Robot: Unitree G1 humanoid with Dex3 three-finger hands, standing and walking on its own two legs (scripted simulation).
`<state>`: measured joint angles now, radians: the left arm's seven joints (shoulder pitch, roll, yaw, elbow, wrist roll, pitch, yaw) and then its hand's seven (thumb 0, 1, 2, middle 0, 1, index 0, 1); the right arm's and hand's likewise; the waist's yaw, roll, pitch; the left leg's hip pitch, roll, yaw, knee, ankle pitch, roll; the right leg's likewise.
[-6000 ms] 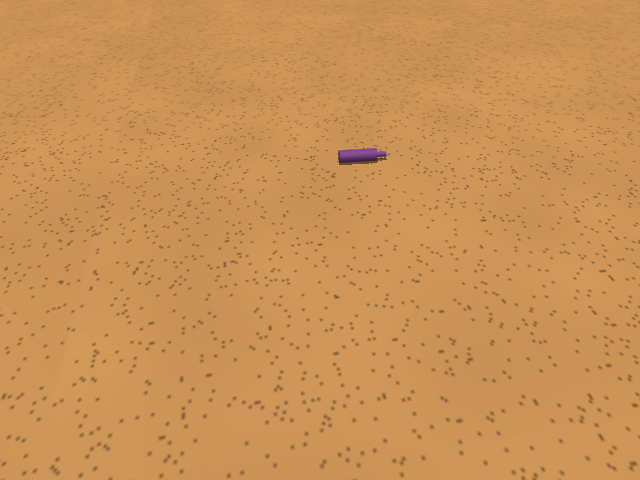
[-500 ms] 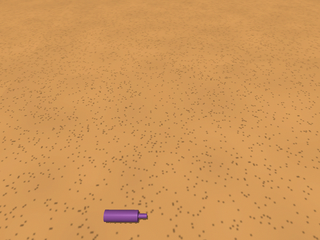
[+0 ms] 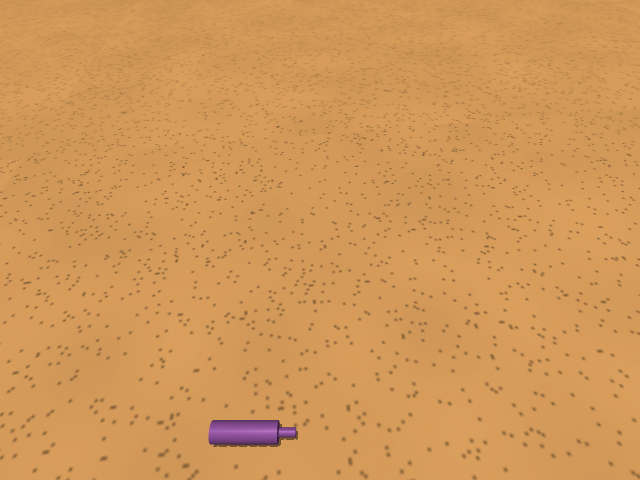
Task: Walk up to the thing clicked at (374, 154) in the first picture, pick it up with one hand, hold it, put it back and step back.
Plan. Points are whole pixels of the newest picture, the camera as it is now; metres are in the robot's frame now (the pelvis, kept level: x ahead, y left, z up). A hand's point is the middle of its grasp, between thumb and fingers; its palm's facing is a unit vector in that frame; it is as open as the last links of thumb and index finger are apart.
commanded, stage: walk up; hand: left
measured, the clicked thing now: (253, 432) +0.45 +0.22 -0.75
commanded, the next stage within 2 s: none
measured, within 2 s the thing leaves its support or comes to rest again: neither
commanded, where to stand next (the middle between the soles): +0.04 +0.02 m, yaw -1 degrees
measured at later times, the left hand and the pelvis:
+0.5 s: hand out of the picture +0.06 +0.35 -0.18, palm faces +0.00 -0.90 -0.43, open 7.4 cm; pelvis -0.05 +0.05 -0.03, yaw +2 degrees
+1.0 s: hand out of the picture +0.07 +0.25 -0.16, palm faces -0.06 -0.92 -0.40, open 7.4 cm; pelvis -0.01 -0.01 -0.03, yaw -3 degrees
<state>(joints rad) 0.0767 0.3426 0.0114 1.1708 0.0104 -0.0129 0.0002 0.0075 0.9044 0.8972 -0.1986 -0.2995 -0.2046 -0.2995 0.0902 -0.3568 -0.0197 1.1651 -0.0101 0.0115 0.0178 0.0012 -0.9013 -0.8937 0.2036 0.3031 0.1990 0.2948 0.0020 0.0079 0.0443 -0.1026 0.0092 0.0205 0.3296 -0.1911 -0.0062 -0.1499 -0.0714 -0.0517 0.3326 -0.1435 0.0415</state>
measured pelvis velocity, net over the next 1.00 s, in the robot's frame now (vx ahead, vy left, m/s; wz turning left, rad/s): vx -0.01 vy -0.01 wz -0.05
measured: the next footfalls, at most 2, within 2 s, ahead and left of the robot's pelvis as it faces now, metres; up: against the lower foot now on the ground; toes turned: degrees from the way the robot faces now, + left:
left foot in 0.40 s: -0.01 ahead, +0.19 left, +0.00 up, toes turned +1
right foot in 0.82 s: +0.03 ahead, -0.16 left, +0.00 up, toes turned -4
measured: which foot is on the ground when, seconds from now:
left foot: down 0.00-0.22, up 0.24-0.38, down 0.40-0.84, up 0.86-1.00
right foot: down 0.00-0.40, up 0.42-0.80, down 0.82-1.00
